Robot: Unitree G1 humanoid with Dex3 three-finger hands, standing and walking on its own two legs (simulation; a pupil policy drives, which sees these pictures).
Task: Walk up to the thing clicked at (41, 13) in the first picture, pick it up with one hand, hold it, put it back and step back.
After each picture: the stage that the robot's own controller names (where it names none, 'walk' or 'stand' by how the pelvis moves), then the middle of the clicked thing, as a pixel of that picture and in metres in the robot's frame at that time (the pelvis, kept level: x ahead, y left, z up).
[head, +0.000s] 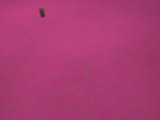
stand; (42, 12) +2.03 +0.64 -0.72
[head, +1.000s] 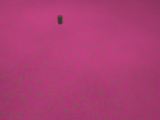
walk; (60, 19) +1.94 +0.30 -0.70
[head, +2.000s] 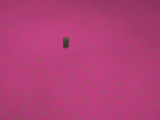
walk; (65, 42) +1.32 +0.16 -0.72
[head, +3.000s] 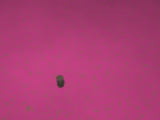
walk; (60, 81) +0.83 +0.19 -0.71
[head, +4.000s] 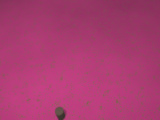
walk; (60, 113) +0.49 +0.23 -0.69
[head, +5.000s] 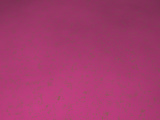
stand; out of the picture +0.37 +0.21 -0.72
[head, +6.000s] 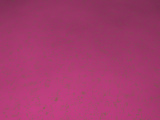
stand; out of the picture +0.36 +0.21 -0.73
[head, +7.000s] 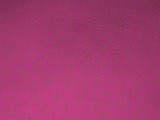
stand; out of the picture +0.36 +0.22 -0.73
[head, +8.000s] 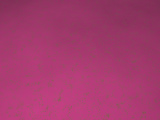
stand; out of the picture +0.35 +0.20 -0.73
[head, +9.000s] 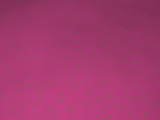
stand; out of the picture +0.35 +0.19 -0.73
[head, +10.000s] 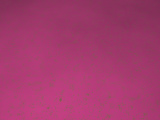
go down; out of the picture +0.35 +0.19 -0.73
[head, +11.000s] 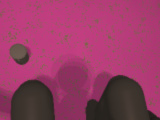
go down; (20, 55) +0.46 +0.22 -0.31
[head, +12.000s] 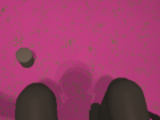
approach; (25, 58) +0.46 +0.21 -0.31
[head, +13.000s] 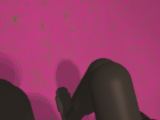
close in; out of the picture +0.44 +0.26 -0.23
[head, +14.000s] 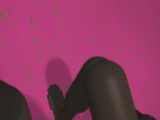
close; out of the picture +0.44 +0.27 -0.23
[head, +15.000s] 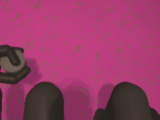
lift; (15, 66) +0.36 +0.24 -0.08
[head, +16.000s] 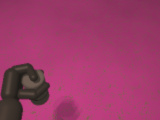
hold; (36, 88) +0.33 +0.17 +0.03
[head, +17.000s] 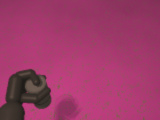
hold; (39, 92) +0.33 +0.17 -0.01
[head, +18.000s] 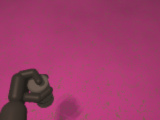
hold; (41, 91) +0.33 +0.16 -0.01
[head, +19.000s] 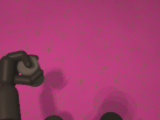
crouch; (32, 72) +0.39 +0.18 -0.07
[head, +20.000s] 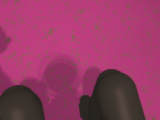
lower; out of the picture +0.49 +0.25 -0.13
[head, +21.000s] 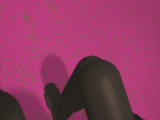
lower; out of the picture +0.45 +0.29 -0.24
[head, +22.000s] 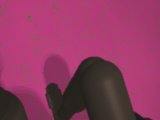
lower; out of the picture +0.45 +0.28 -0.24
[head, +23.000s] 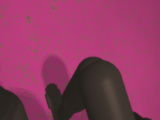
lower; out of the picture +0.45 +0.28 -0.24
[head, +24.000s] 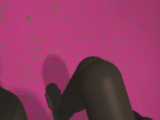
lower; out of the picture +0.45 +0.28 -0.24
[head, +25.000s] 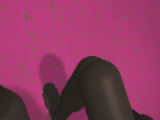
open; out of the picture +0.44 +0.27 -0.24
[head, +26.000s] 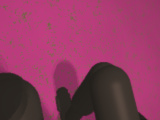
stand; out of the picture +0.44 +0.26 -0.25
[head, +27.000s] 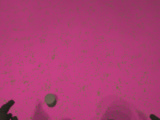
stand; (50, 100) +0.41 +0.19 -0.57
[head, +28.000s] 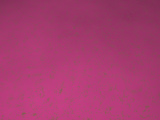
stand; out of the picture +0.39 +0.19 -0.67
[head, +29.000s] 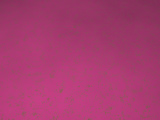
stand; out of the picture +0.38 +0.19 -0.67
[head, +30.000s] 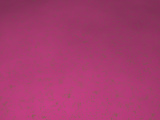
stand; out of the picture +0.40 +0.17 -0.72
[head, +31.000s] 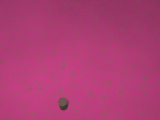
walk; (63, 104) +0.47 +0.14 -0.70
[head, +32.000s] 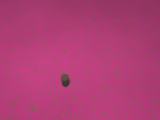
walk; (65, 80) +0.71 +0.17 -0.70
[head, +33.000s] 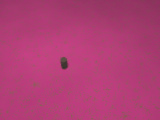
stand; (64, 63) +1.01 +0.23 -0.70
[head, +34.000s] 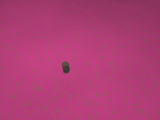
stand; (65, 67) +1.01 +0.20 -0.72
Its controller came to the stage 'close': yes
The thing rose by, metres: 0.71
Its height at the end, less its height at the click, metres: +0.00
